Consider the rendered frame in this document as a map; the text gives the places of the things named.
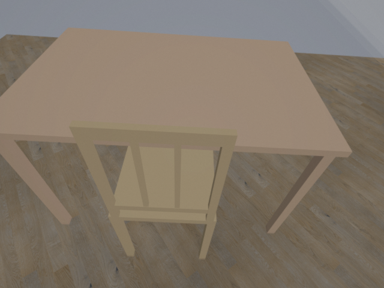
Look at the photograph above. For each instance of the table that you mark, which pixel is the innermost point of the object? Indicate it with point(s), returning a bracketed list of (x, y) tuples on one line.
[(257, 87)]

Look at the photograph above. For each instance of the chair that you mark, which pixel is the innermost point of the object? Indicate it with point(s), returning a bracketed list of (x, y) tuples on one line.
[(170, 185)]

